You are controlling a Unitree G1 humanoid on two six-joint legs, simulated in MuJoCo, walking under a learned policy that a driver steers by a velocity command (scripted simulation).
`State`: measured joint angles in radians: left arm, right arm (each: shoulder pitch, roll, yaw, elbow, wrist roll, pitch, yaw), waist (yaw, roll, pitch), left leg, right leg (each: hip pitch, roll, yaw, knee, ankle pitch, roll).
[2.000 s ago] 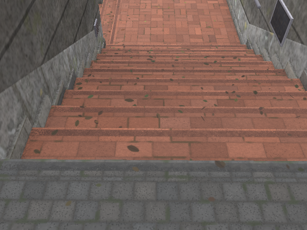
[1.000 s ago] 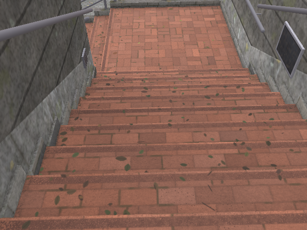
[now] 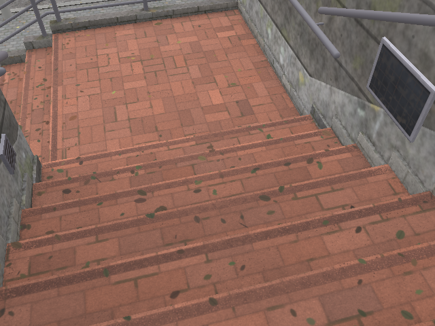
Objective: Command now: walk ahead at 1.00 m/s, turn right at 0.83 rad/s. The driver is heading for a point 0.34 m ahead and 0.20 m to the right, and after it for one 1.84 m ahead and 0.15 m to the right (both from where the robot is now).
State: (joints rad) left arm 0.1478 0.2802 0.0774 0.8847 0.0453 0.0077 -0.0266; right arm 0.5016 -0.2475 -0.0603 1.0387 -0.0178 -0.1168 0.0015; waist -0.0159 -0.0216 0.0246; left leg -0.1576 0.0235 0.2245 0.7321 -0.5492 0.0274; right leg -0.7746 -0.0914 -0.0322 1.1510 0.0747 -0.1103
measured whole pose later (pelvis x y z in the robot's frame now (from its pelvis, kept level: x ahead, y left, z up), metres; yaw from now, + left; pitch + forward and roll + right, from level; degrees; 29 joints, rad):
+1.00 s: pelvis +0.46 -0.02 -0.29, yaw -12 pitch -1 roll -3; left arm -0.01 0.18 0.00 0.66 0.07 0.10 0.09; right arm 0.35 -0.21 -0.03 0.79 -0.01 0.02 -0.04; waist -0.12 -0.06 0.06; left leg -0.48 -0.22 -0.27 0.61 -0.07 0.06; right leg -1.03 0.11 0.05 1.99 -0.37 0.06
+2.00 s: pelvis +0.45 +0.12 -0.20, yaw +8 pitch -1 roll +3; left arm 0.58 0.31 0.11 0.92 0.01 -0.01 0.02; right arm -0.06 -0.17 -0.02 0.78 -0.02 -0.03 0.06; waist 0.19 -0.08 0.04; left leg -0.27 0.00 0.02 0.68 0.58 -0.10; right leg -0.22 -0.10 0.29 1.17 -0.73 -0.12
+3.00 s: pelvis +1.18 +0.21 -0.59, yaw -43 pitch +0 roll +3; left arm 0.18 0.28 0.06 0.74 0.04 -0.01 0.00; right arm 0.45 -0.25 -0.05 0.94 -0.03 -0.08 0.00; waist -0.01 -0.03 -0.01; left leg -0.19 -0.04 0.06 0.63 -0.44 0.02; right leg -0.89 0.06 0.03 1.82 -0.34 -0.13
